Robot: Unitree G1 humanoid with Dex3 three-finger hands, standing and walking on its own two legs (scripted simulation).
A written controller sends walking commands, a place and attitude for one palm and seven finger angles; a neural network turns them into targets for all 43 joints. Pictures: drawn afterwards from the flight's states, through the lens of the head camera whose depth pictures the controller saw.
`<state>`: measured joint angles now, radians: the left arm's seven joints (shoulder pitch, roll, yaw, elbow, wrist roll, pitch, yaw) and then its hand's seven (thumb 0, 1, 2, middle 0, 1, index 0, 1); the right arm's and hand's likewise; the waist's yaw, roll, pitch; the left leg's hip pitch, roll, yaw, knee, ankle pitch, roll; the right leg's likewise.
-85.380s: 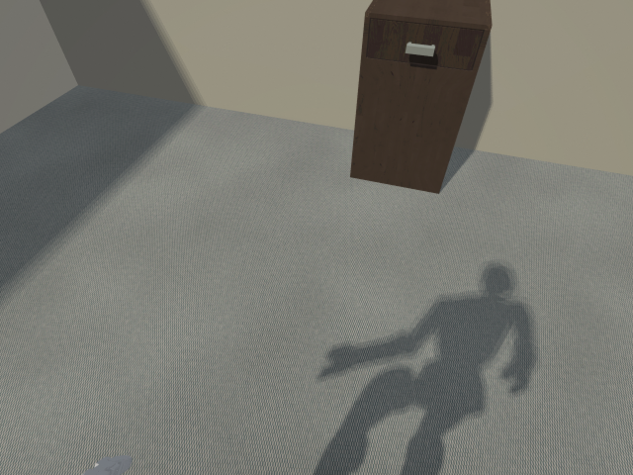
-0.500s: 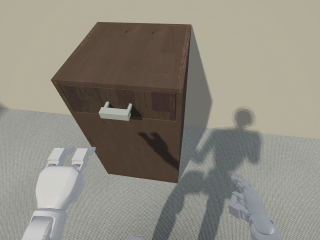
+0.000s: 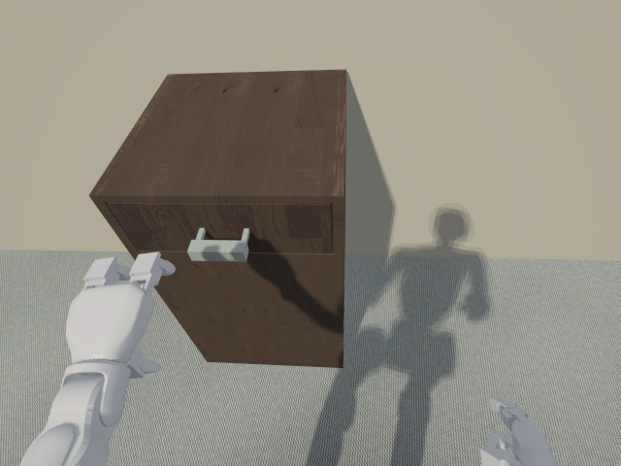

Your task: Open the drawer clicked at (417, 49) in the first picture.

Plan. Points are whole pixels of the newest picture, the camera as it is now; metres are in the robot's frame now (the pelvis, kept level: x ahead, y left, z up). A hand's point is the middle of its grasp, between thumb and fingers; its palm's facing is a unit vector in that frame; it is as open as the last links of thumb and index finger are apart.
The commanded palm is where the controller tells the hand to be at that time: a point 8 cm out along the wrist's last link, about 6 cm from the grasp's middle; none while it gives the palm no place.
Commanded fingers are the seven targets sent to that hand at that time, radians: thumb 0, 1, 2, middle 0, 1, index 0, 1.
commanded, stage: raise the hand with hooked fingers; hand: left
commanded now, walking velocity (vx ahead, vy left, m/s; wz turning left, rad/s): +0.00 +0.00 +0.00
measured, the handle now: (221, 241) +0.49 +0.23 -0.06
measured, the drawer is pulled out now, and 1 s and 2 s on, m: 0.00 0.00 0.00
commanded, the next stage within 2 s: move the hooked fingers above the handle in 0.76 s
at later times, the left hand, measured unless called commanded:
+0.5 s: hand (125, 275) +0.31 +0.27 +0.10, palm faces +0.02 -0.08 -1.00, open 13.8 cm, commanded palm +0.28 +0.26 +0.15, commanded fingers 0.00 -0.50 0.30 -0.30 -1.20 -0.30 -1.20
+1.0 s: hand (148, 285) +0.31 +0.24 +0.08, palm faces -0.03 -0.07 -1.00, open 13.8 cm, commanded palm +0.30 +0.25 +0.14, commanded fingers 0.00 -0.50 0.30 -0.30 -1.20 -0.30 -1.20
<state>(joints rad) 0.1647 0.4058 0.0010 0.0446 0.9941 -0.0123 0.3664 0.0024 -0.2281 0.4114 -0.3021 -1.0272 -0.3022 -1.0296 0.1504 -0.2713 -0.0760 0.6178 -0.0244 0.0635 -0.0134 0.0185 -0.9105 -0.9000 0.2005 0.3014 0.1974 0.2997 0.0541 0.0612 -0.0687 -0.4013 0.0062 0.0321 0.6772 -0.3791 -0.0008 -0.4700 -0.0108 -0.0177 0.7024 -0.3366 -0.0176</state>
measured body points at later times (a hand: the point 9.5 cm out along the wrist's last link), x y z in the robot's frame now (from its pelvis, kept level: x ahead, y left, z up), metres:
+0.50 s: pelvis +0.00 +0.02 +0.02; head +0.01 -0.01 +0.47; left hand +0.30 +0.27 +0.15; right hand +0.19 -0.19 -0.09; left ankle -0.02 +0.12 -0.72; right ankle +0.01 -0.11 -0.72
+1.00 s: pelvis +0.00 +0.00 +0.02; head +0.02 -0.04 +0.47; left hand +0.30 +0.24 +0.13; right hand +0.19 -0.23 -0.09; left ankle -0.02 +0.12 -0.72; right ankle +0.01 -0.11 -0.72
